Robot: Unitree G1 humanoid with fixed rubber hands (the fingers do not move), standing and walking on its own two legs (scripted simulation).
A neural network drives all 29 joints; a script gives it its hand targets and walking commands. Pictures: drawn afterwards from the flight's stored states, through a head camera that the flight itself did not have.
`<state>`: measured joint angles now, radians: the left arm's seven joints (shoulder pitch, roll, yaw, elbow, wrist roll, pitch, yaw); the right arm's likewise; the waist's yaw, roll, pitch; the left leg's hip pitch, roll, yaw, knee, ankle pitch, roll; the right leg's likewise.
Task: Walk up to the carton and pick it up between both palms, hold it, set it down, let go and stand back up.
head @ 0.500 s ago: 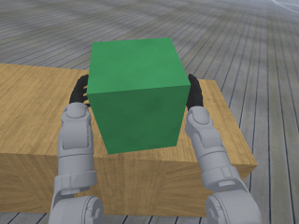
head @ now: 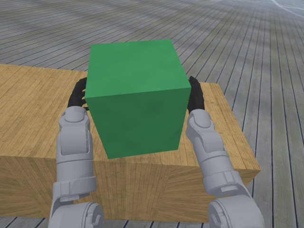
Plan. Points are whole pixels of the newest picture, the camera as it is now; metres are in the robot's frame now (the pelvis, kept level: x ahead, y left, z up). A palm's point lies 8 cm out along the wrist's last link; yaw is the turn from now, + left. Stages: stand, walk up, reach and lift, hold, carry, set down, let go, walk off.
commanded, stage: hold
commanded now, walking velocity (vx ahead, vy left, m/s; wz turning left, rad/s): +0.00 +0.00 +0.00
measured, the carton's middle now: (138, 101) +0.42 +0.01 +0.16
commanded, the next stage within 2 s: none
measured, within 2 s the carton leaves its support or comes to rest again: neither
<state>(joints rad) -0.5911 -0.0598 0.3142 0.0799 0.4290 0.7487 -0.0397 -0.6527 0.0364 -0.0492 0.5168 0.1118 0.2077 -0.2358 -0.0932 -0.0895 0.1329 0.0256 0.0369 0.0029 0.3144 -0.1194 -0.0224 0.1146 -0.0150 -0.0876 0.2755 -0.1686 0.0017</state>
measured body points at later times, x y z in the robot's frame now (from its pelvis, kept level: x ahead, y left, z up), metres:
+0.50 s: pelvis +0.00 +0.00 +0.00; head -0.04 +0.03 +0.45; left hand +0.38 +0.16 +0.17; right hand +0.37 -0.14 +0.19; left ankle +0.05 +0.13 -0.75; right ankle +0.01 -0.12 -0.75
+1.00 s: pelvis +0.00 +0.00 +0.00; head -0.04 +0.03 +0.45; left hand +0.38 +0.15 +0.17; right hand +0.37 -0.15 +0.18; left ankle +0.05 +0.13 -0.75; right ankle +0.01 -0.12 -0.75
